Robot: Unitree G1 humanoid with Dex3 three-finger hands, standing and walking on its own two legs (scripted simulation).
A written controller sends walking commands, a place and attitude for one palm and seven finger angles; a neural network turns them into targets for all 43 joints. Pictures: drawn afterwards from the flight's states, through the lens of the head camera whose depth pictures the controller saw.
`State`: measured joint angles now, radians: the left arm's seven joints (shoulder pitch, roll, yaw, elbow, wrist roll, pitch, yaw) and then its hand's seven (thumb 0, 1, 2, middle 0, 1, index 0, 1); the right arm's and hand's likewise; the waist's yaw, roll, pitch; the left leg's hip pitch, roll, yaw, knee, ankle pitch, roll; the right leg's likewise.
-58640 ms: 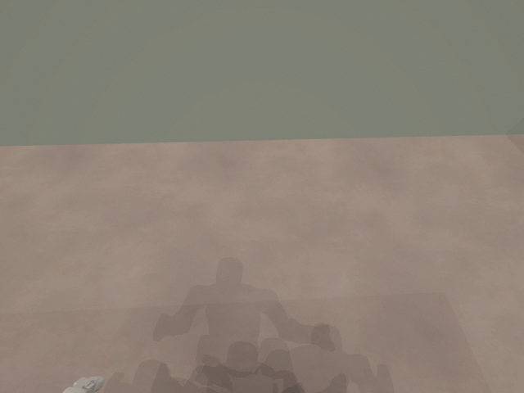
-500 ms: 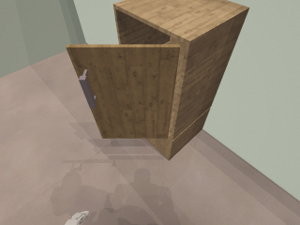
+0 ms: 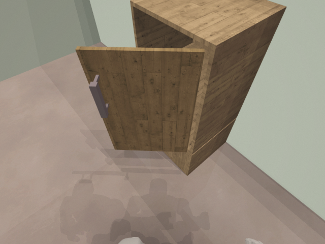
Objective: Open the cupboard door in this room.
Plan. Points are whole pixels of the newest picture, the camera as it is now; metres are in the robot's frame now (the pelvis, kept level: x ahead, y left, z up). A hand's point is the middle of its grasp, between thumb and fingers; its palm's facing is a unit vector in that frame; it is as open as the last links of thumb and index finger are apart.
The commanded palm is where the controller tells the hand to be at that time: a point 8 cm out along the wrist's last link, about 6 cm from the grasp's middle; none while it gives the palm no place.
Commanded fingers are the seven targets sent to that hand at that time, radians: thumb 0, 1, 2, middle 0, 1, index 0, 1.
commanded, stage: come to a stop and stand still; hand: left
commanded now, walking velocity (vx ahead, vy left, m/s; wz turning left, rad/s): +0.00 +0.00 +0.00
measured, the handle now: (101, 97) +0.57 +0.28 -0.02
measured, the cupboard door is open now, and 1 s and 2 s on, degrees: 47 47 47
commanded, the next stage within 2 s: look again from close up in 1.62 s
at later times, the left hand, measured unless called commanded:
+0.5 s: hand out of the picture -0.03 +0.19 -0.17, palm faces +0.03 -0.98 -0.18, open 7.4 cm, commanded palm none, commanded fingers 0.00 0.90 0.90 -0.20 -0.30 -0.20 -0.30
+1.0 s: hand out of the picture -0.05 +0.17 -0.17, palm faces +0.02 -0.99 -0.13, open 7.4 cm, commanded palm none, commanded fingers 0.00 0.90 0.90 -0.20 -0.30 -0.20 -0.30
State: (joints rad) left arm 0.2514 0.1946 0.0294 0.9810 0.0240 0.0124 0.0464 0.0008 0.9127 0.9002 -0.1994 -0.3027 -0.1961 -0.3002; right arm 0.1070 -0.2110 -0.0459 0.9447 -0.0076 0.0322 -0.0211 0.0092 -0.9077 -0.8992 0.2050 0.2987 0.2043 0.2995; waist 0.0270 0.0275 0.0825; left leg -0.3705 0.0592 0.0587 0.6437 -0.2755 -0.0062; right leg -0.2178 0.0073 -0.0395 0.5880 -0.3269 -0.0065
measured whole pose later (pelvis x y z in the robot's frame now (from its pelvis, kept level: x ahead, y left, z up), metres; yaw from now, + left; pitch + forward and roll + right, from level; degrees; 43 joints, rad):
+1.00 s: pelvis -0.02 +0.02 +0.01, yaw +0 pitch -1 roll -1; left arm 0.38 0.13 -0.02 1.09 0.02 -0.02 0.03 0.00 0.91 0.90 -0.20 -0.30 -0.20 -0.30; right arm 0.29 -0.14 0.00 1.10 -0.01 -0.01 -0.02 0.02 -0.92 -0.90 0.20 0.30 0.20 0.30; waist 0.00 -0.03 0.00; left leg -0.28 -0.03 0.07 0.44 -0.16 0.06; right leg -0.18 -0.02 -0.02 0.45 -0.26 0.01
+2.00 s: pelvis +0.01 +0.03 +0.02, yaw -1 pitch -1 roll +0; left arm 0.34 0.15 -0.02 1.11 0.02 -0.02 0.04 0.00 0.91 0.90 -0.20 -0.30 -0.20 -0.30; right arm 0.28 -0.14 0.01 1.13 -0.01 -0.02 -0.02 0.01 -0.91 -0.90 0.20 0.30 0.20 0.30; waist 0.00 -0.03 0.03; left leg -0.19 -0.05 0.09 0.37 -0.17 0.07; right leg -0.11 -0.04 0.00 0.40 -0.27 0.03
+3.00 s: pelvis -0.03 -0.03 -0.09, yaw +2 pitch +15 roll -2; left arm 0.28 0.30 0.25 0.13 -0.34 -0.43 -0.42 0.01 0.28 0.64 -0.24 -0.70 -0.24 -0.70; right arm 0.17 -0.21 0.03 0.60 0.03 -0.19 -0.07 0.02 -0.90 -0.90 0.21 0.30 0.21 0.30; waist 0.03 0.03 -0.13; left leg -1.02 0.04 -0.05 1.21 -0.47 -0.02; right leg -0.87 0.04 -0.15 1.19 -0.60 -0.07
